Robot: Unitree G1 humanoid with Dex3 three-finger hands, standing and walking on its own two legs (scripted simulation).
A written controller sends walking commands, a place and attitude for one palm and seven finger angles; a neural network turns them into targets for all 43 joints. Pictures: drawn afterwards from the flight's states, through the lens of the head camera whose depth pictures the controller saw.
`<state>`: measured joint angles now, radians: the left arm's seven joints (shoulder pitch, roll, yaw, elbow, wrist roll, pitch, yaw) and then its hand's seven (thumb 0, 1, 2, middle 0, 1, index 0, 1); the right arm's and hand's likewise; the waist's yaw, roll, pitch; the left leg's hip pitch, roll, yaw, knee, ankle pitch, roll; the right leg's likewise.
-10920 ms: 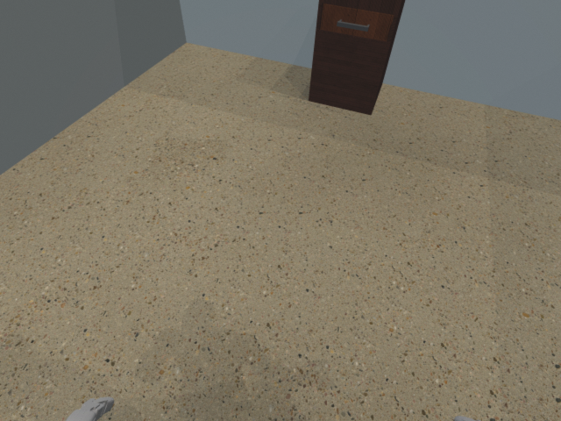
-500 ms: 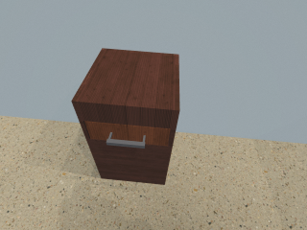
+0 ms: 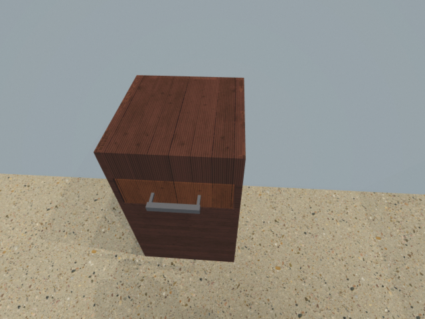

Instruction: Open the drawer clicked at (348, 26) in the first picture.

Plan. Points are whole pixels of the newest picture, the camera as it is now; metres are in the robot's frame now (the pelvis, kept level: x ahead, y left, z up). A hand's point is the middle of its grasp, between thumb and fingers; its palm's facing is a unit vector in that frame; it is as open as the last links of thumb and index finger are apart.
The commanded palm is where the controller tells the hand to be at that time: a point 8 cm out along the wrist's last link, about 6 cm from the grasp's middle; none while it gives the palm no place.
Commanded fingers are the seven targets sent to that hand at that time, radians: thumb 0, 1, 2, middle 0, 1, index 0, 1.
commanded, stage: look again from close up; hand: left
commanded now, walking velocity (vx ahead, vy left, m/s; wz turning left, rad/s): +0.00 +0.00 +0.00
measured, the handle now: (174, 202) +0.51 +0.17 -0.23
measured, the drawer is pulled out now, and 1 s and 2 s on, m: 0.00 0.00 0.00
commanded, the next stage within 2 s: raise the hand with hooked fingers in 0.32 s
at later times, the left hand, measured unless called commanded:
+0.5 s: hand out of the picture +0.04 +0.16 -0.15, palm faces -0.09 -0.94 -0.32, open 7.3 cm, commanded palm +0.11 +0.20 -0.06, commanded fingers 0.00 0.78 0.85 -0.21 -0.38 -0.21 -0.38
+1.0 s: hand (119, 311) +0.15 +0.19 -0.06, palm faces -0.04 -0.13 -0.99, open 9.5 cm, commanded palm +0.17 +0.20 +0.01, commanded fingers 0.00 0.20 0.60 -0.25 -0.75 -0.25 -0.75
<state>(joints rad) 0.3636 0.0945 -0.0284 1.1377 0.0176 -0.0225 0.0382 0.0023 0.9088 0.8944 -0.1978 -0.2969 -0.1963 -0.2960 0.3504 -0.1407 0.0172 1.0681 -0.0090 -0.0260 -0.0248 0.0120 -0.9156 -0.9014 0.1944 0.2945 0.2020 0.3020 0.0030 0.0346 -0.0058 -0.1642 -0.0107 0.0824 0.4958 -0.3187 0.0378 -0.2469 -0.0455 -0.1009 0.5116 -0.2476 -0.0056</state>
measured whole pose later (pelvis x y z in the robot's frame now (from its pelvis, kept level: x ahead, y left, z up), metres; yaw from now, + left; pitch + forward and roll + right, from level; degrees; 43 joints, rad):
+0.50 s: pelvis +0.00 -0.02 +0.00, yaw -2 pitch -1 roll +1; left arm 0.43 0.19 -0.06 0.67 0.11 0.04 0.09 0.03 0.94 0.89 -0.20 -0.30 -0.20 -0.30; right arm 0.37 -0.16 0.03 1.01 0.02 -0.11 -0.06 0.01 -0.91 -0.90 0.20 0.29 0.20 0.30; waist 0.04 0.01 0.04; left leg -0.14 0.02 0.11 0.47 -0.31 0.01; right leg -0.26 -0.01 -0.07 0.52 -0.25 -0.04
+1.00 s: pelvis -0.02 -0.04 -0.03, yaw -1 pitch +8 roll +2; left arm 0.43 0.36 -0.09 0.03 1.11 -0.09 0.46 0.00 0.41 0.69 -0.26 -0.61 -0.26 -0.61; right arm 0.04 -0.23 -0.04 0.49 -0.07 0.05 0.02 0.01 -0.91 -0.90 0.19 0.29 0.20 0.30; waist 0.14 -0.04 -0.10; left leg -0.52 0.04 0.09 0.80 -0.42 -0.01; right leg -0.62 -0.02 -0.08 0.83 -0.36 -0.07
